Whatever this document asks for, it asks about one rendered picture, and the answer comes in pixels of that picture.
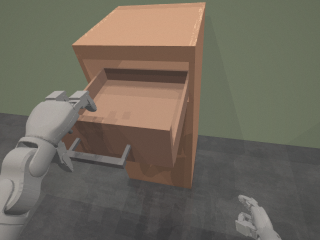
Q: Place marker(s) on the drawer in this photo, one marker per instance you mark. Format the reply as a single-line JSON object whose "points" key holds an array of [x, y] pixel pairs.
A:
{"points": [[141, 107]]}

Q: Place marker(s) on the right robot forearm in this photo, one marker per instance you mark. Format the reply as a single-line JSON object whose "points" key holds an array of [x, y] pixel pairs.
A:
{"points": [[266, 234]]}

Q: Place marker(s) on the left robot hand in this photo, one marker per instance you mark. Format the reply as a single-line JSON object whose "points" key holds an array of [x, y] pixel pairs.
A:
{"points": [[52, 119]]}

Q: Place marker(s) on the handle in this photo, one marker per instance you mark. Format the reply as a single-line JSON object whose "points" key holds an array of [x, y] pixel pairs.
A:
{"points": [[96, 159]]}

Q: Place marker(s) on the left robot forearm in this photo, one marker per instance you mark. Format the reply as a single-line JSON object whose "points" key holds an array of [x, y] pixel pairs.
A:
{"points": [[22, 171]]}

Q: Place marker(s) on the right robot hand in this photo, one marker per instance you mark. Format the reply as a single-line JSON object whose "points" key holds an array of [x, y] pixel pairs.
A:
{"points": [[248, 225]]}

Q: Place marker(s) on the cabinet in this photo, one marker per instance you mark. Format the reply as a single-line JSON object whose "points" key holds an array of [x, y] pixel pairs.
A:
{"points": [[154, 36]]}

